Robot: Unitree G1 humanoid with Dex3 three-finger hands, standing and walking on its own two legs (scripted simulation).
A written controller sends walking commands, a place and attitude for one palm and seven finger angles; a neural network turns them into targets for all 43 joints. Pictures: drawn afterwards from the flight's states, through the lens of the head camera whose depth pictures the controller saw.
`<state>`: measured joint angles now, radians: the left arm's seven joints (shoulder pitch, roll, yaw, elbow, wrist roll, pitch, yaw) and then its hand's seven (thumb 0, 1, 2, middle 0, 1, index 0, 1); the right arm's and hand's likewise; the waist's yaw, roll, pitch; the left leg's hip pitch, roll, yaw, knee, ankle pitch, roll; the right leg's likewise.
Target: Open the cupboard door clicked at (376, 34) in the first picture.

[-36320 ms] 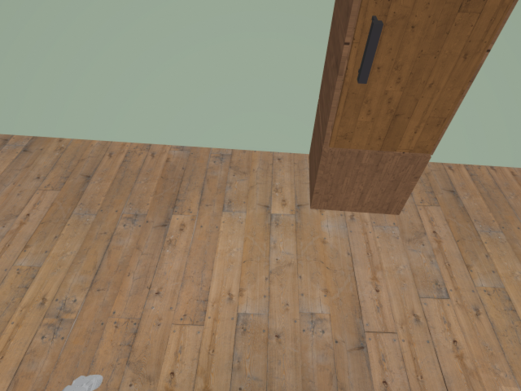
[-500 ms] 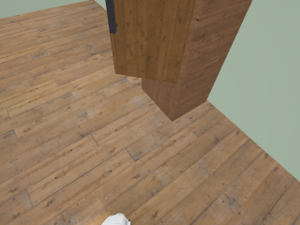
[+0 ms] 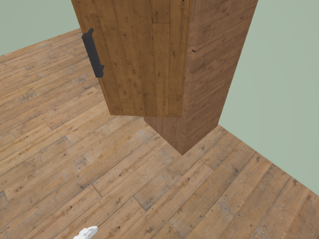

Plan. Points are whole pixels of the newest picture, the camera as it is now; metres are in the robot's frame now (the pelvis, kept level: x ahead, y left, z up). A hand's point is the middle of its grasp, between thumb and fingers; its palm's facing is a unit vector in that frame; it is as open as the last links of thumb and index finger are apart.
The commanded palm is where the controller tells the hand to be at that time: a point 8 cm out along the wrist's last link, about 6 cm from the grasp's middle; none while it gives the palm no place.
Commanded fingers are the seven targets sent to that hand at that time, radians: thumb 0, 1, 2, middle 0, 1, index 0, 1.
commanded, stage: take the last steps up to it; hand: left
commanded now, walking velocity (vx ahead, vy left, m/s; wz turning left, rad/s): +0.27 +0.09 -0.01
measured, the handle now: (95, 53) +0.75 +0.28 +0.07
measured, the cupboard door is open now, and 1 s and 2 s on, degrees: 45 45 45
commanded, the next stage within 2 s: come to a stop and stand still in 0.24 s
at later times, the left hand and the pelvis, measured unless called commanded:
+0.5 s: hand (84, 221) +0.20 +0.25 -0.17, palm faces +0.03 -0.98 -0.18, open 7.3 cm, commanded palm none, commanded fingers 0.00 0.90 0.90 -0.20 -0.30 -0.20 -0.30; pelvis +0.17 +0.07 +0.01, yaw -2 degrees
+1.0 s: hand (82, 205) +0.25 +0.27 -0.18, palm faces +0.03 -0.98 -0.19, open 7.3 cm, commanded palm none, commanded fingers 0.00 0.90 0.90 -0.20 -0.30 -0.20 -0.30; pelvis +0.17 +0.09 +0.00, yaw -1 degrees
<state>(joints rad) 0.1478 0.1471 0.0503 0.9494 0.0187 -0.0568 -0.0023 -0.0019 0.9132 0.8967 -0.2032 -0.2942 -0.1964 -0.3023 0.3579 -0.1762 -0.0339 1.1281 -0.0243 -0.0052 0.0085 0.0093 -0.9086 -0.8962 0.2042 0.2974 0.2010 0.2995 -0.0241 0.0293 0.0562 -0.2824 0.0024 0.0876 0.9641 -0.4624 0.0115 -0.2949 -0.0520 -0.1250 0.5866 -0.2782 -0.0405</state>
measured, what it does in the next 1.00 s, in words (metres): walks ahead: left foot, then right foot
